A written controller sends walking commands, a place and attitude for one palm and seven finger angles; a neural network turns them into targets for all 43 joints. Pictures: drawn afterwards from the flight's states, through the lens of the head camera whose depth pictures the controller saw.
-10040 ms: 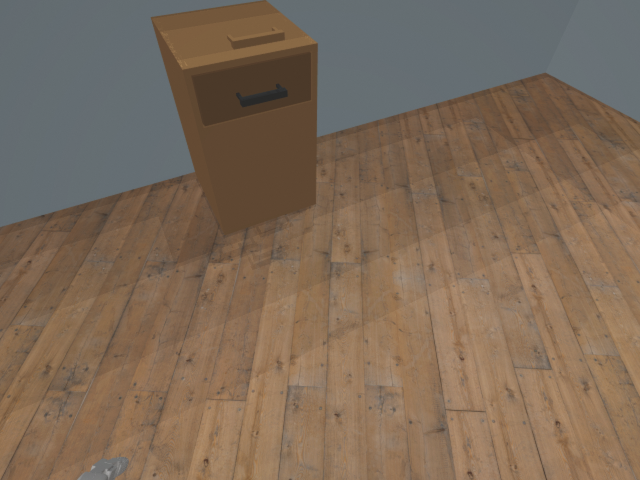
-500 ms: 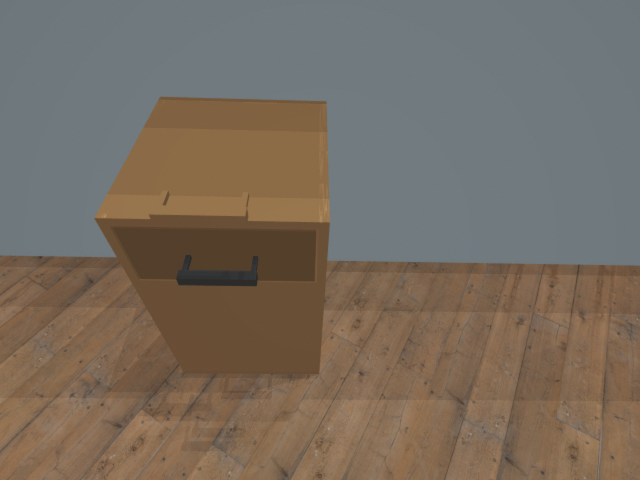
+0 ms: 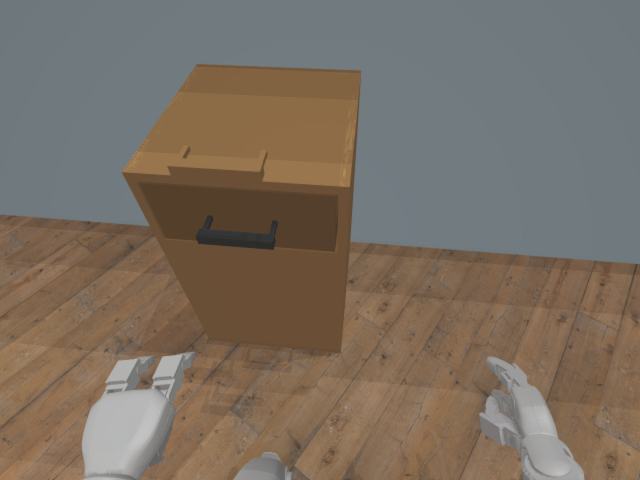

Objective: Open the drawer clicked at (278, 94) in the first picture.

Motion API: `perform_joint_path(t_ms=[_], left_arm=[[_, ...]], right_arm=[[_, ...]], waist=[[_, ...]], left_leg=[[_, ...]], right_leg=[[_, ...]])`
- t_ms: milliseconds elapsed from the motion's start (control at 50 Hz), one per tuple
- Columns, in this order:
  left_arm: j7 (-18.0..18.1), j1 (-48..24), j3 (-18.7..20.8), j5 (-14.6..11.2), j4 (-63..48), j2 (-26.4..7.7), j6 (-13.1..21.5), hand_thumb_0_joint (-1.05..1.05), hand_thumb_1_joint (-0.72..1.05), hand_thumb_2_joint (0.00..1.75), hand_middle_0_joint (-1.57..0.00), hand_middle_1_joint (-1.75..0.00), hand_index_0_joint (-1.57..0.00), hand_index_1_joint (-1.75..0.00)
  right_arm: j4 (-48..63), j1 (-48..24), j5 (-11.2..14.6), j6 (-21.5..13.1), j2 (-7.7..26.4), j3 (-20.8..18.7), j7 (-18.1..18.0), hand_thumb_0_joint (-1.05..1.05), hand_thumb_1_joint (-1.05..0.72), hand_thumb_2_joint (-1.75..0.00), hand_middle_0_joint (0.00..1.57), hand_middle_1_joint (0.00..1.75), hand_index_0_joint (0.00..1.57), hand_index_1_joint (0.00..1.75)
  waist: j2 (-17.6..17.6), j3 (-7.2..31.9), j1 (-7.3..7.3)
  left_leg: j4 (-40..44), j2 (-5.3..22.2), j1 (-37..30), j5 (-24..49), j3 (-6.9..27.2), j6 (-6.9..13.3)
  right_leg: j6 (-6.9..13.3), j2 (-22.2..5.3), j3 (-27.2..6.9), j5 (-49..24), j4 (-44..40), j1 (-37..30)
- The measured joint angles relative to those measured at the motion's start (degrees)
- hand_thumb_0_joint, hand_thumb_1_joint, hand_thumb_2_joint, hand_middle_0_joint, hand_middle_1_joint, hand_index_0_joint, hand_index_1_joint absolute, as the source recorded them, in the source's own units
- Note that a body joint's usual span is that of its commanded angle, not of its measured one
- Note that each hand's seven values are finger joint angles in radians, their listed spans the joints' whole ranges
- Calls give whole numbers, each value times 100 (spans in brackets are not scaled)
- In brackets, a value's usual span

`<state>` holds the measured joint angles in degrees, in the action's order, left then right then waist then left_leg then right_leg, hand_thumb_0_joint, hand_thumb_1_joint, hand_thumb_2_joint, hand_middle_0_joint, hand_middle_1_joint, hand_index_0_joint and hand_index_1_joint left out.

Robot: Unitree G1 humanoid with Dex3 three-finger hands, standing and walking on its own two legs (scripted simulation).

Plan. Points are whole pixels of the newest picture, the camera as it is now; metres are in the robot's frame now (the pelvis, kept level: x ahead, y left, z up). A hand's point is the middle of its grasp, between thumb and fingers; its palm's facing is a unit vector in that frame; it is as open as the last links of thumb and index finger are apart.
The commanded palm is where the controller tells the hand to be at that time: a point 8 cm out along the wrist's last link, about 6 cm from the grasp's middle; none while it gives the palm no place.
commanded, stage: raise the hand with hooked fingers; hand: left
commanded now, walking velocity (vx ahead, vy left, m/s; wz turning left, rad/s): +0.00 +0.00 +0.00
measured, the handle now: (238, 231) +0.56 +0.27 -0.11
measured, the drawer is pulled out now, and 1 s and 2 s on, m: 0.00 0.00 0.00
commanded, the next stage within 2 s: move the hooked fingers above the handle in 1.40 s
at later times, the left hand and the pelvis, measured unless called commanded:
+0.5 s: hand (153, 321) +0.26 +0.26 +0.05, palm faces +0.05 -0.11 -0.99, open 12.0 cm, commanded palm +0.25 +0.26 +0.12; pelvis +0.01 +0.02 +0.02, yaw -1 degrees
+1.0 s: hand (130, 245) +0.32 +0.29 +0.12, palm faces +0.07 -0.09 -0.99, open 13.8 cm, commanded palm +0.30 +0.29 +0.18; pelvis +0.02 +0.05 +0.04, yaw +0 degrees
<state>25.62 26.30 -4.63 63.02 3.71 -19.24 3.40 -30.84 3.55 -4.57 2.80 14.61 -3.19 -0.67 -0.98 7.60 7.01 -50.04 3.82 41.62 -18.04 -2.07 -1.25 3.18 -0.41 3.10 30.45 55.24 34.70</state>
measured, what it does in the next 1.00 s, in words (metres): shifts its weight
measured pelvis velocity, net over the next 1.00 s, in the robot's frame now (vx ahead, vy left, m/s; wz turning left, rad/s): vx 0.02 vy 0.05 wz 0.00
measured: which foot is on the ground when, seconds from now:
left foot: down 0.00-1.00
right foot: down 0.00-1.00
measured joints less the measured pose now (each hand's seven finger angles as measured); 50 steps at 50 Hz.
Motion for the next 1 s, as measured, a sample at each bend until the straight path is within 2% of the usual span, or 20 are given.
perform_joint_path(t_ms=[40,80,120,160,200,280,320,380,460,500,540,600,680,740,840,1000], left_arm=[[111,-140,186,-64,-104,-192,205,0,46,71,-25,-58,-25,-58],[164,-380,357,-196,-227,-332,328,0,41,69,-26,-61,-26,-61],[172,-692,458,-332,-311,-381,298,0,36,67,-26,-64,-26,-64],[114,-1020,469,-464,-301,-349,111,0,31,65,-26,-67,-26,-67],[-53,-1253,414,-599,-238,-266,-210,0,27,63,-26,-70,-26,-70],[-644,-1281,209,-804,-214,-158,-783,0,18,60,-26,-76,-26,-76],[-885,-1155,145,-824,-258,-183,-851,0,14,58,-27,-79,-27,-79],[-1033,-1034,115,-785,-324,-267,-659,0,7,55,-27,-83,-27,-83],[-844,-1116,229,-680,-394,-361,-233,0,-2,51,-29,-89,-28,-89],[-692,-1234,303,-647,-405,-377,-149,0,-7,49,-29,-92,-29,-93],[-569,-1406,345,-648,-366,-373,-202,0,-12,47,-29,-95,-29,-96],[-543,-1721,312,-686,-232,-329,-500,0,-18,44,-30,-100,-30,-100],[-827,-2085,91,-751,-104,-282,-955,0,-28,40,-30,-106,-30,-106],[-1120,-2278,-77,-761,-94,-310,-1114,0,-34,37,-31,-110,-30,-110],[-1480,-2592,-170,-748,-67,-431,-1082,0,-43,33,-31,-115,-31,-116],[-1861,-3183,-81,-853,224,-615,-1067,0,-48,31,-32,-119,-31,-119]], right_arm=[[-65,-57,-34,-9,-24,6,-42,1,-91,-90,20,30,20,29],[-137,-96,-40,-47,-74,41,-55,1,-91,-90,20,30,20,29],[-200,-104,-20,-72,-143,94,-54,1,-91,-90,20,30,20,29],[-256,-70,43,-60,-227,157,-53,1,-91,-90,20,30,20,29],[-303,19,139,2,-308,229,-49,1,-91,-90,20,30,20,29],[-367,350,279,174,-348,397,-94,1,-91,-90,20,30,20,29],[-386,511,286,216,-303,427,-125,1,-90,-90,21,30,20,29],[-420,687,247,199,-190,355,-177,1,-90,-90,21,30,20,30],[-509,748,170,132,-46,157,-208,1,-90,-90,21,30,20,29],[-548,723,159,119,3,64,-194,1,-91,-90,20,30,20,29],[-566,675,178,123,32,-3,-172,1,-91,-90,20,30,20,29],[-557,571,245,149,35,-39,-131,1,-91,-90,20,30,20,29],[-488,431,346,188,-29,35,-116,1,-91,-90,20,30,20,29],[-412,343,387,217,-112,148,-126,1,-91,-90,20,30,20,29],[-328,246,420,250,-240,313,-146,1,-91,-90,20,30,20,29],[-389,243,473,292,-263,424,-175,1,-90,-90,20,30,20,29]], waist=[[83,-29,37],[198,-19,15],[332,-2,-61],[447,-6,-155],[512,-26,-241],[471,-76,-358],[439,-111,-392],[419,-201,-429],[404,-309,-434],[410,-314,-436],[424,-300,-438],[454,-283,-438],[474,-286,-410],[462,-308,-391],[437,-391,-340],[469,-542,-269]], left_leg=[[-257,5,149,-105,132,28],[-474,8,278,-195,234,11],[-606,2,345,-254,300,-32],[-602,-8,315,-258,309,-70],[-442,-10,174,-207,243,-82],[184,-70,-335,-7,49,-5],[457,-89,-566,83,-7,32],[686,-93,-777,147,-30,37],[697,-103,-813,145,8,14],[652,-113,-790,119,21,27],[619,-129,-783,94,23,55],[646,-159,-847,88,1,101],[846,-205,-1068,152,-70,165],[1038,-243,-1268,225,-114,199],[1302,-280,-1551,337,-123,222],[1609,-312,-1814,507,-47,222]], right_leg=[[28,21,112,98,164,55],[43,33,198,186,311,112],[40,34,253,243,399,132],[29,26,257,242,382,94],[2,19,193,176,248,-2],[-90,-18,-28,-63,-260,-353],[-118,-15,-114,-181,-519,-539],[-147,-10,-139,-296,-800,-759],[-193,-15,-102,-349,-942,-873],[-221,-25,-90,-353,-961,-887],[-252,-41,-86,-355,-979,-908],[-298,-70,-105,-385,-1056,-991],[-362,-118,-165,-486,-1273,-1197],[-396,-154,-199,-570,-1458,-1380],[-420,-181,-196,-699,-1745,-1672],[-420,-187,-110,-868,-2095,-1981]])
